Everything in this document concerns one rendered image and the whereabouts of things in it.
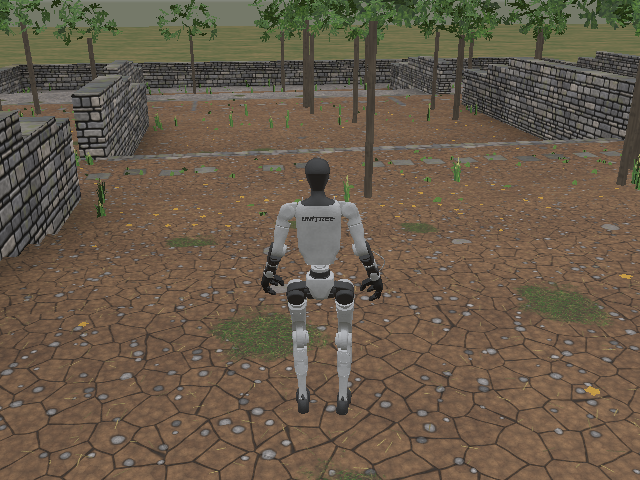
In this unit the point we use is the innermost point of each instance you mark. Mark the right robot upper arm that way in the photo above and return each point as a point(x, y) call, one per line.
point(350, 211)

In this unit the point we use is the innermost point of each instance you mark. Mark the robot right hand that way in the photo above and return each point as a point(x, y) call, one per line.
point(375, 285)

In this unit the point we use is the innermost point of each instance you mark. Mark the robot left hand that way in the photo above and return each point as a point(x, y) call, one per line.
point(274, 281)

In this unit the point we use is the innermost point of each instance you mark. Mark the robot right shin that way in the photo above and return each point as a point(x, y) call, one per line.
point(344, 360)

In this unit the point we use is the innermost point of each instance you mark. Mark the humanoid robot torso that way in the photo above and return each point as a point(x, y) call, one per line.
point(319, 234)

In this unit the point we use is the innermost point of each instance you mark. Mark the left robot upper arm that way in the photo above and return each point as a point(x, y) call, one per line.
point(287, 212)

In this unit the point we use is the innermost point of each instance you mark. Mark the right robot forearm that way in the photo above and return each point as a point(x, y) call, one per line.
point(369, 264)

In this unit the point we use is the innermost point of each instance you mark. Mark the left robot forearm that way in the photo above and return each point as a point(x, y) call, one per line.
point(271, 264)

